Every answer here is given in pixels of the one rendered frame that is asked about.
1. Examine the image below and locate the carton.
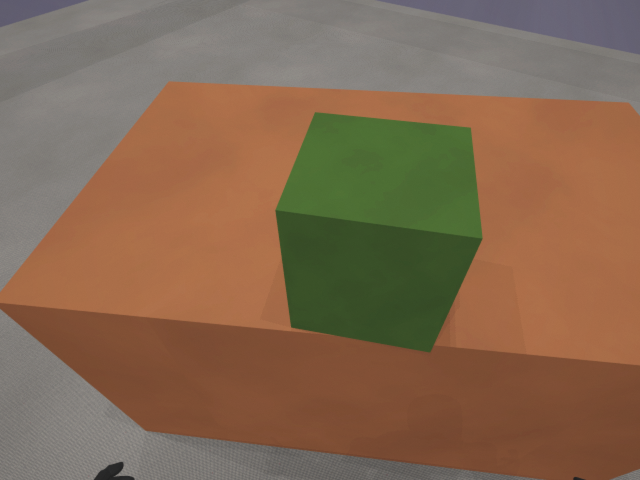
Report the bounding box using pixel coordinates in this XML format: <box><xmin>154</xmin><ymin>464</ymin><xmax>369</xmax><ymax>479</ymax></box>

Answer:
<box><xmin>275</xmin><ymin>112</ymin><xmax>483</xmax><ymax>352</ymax></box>

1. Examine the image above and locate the pedestal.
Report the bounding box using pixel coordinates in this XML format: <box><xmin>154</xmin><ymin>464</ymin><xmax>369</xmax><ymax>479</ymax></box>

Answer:
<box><xmin>0</xmin><ymin>81</ymin><xmax>640</xmax><ymax>480</ymax></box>

